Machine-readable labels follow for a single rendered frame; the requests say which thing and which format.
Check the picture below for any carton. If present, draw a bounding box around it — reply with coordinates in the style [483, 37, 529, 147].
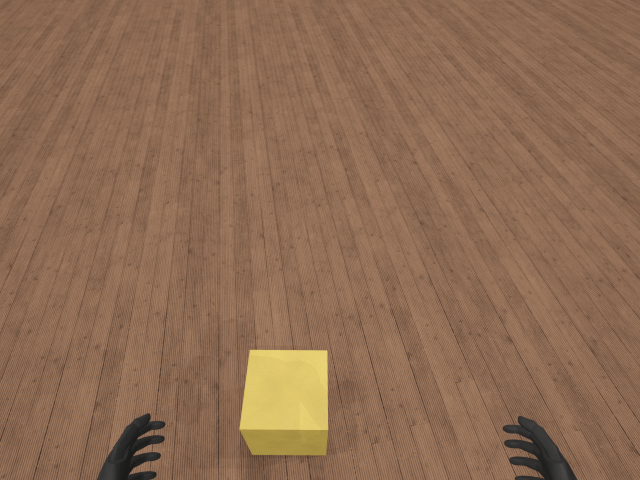
[239, 350, 328, 455]

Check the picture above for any left robot hand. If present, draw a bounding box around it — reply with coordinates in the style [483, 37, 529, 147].
[97, 413, 165, 480]

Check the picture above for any right robot hand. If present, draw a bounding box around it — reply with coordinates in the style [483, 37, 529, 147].
[503, 416, 577, 480]

